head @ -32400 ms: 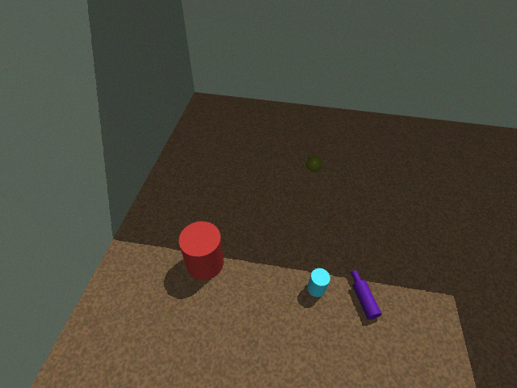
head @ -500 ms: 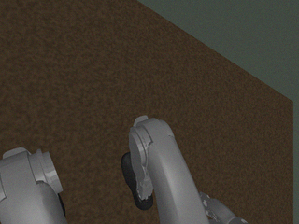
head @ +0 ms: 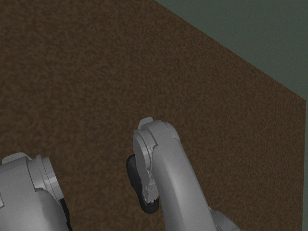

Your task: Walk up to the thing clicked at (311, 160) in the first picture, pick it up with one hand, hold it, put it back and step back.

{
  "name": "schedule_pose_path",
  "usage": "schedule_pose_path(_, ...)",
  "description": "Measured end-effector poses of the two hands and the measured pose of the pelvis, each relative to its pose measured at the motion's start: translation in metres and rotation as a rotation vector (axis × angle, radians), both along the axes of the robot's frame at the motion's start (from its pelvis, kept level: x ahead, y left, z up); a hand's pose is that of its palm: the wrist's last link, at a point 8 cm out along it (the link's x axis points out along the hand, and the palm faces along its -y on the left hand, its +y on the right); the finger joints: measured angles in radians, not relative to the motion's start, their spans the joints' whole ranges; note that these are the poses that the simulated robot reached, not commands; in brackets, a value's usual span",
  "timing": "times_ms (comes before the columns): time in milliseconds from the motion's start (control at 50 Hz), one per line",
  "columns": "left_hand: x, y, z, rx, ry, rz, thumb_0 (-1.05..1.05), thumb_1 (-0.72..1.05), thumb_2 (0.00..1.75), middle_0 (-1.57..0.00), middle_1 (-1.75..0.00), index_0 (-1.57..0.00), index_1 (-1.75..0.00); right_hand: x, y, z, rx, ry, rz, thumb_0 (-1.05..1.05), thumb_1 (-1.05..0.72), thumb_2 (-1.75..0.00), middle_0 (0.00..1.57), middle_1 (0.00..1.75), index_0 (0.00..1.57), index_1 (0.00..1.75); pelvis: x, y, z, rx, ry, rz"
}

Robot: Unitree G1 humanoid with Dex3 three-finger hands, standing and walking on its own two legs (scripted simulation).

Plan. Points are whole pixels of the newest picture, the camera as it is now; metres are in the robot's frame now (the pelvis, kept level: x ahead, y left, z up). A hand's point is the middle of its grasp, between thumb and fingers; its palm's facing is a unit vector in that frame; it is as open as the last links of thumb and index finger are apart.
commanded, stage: close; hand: left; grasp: from above
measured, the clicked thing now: out of the picture +0.45 +0.33 -0.26
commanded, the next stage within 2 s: settle in 0.78 s
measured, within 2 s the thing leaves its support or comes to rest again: leaves its support in 1.16 s
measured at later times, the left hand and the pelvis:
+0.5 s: hand out of the picture +0.43 +0.32 -0.23, palm faces -0.41 -0.16 -0.90, open 10.7 cm; pelvis -0.01 +0.00 +0.00, yaw +0 degrees
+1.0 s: hand out of the picture +0.44 +0.32 -0.23, palm faces -0.42 -0.16 -0.90, open 10.4 cm; pelvis +0.00 +0.00 +0.00, yaw +0 degrees
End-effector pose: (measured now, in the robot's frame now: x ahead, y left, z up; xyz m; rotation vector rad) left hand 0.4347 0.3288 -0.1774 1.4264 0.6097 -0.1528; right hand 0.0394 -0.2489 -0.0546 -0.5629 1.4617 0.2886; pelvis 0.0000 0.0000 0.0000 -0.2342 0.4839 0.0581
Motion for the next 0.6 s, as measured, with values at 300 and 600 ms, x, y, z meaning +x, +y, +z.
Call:
schedule_pose_path(300, -0.002, -0.015, 0.005, -0.002, -0.056, -0.057, 0.00, -0.16, 0.86, -0.31, -0.95, -0.37, -0.94, 0.008, -0.008, 0.008, -0.037, -0.072, 0.034, 0.00, -0.90, -0.90, 0.20, 0.30, 0.20, 0.30, -0.008, -0.001, 0.000, 0.002, -0.025, -0.006)
schedule_pose_path(600, 0.005, -0.009, 0.004, 0.006, -0.036, -0.002, -0.01, -0.12, 0.73, -0.39, -0.87, -0.52, -0.88, -0.001, -0.013, 0.013, -0.045, -0.040, 0.031, 0.00, -0.90, -0.90, 0.20, 0.30, 0.20, 0.30, -0.006, -0.002, 0.001, 0.004, -0.013, -0.006)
